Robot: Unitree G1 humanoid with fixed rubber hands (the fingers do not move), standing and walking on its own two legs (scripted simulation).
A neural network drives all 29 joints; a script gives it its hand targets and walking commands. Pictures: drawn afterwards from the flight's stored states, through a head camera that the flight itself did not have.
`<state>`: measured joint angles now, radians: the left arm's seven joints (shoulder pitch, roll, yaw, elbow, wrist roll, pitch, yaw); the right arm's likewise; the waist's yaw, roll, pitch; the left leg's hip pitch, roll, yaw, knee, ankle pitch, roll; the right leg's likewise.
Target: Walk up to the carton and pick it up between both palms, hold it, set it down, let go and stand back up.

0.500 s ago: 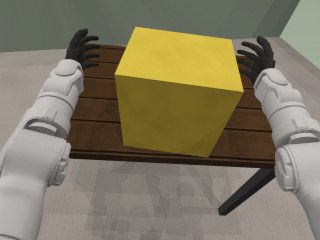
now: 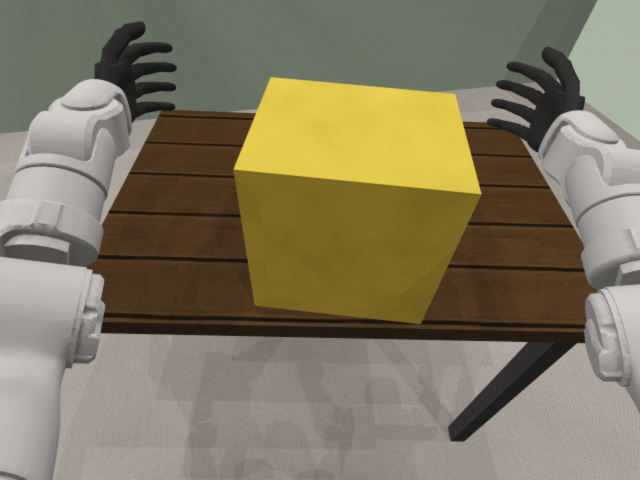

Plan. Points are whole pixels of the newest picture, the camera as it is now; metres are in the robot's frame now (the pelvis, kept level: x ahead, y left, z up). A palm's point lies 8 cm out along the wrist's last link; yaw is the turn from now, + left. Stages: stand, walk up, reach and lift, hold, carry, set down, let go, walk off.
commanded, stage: set down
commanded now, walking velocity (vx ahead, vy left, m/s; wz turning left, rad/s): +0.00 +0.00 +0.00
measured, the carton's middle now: (348, 206) +0.47 -0.07 +0.08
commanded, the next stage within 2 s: none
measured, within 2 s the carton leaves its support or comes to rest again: neither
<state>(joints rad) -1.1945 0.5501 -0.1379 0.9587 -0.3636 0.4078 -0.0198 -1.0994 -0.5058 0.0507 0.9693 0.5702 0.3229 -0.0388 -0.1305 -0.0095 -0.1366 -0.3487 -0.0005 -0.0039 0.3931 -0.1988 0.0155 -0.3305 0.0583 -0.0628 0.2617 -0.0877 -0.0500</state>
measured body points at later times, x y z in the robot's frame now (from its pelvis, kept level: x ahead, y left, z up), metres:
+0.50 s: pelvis -0.02 +0.00 +0.00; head -0.03 +0.03 +0.45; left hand +0.45 +0.23 +0.25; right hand +0.39 -0.28 +0.24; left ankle -0.01 +0.10 -0.75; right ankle +0.02 -0.09 -0.75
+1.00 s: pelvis +0.01 -0.02 +0.00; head -0.02 +0.00 +0.45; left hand +0.44 +0.20 +0.20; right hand +0.35 -0.31 +0.19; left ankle -0.01 +0.10 -0.75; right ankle +0.02 -0.09 -0.75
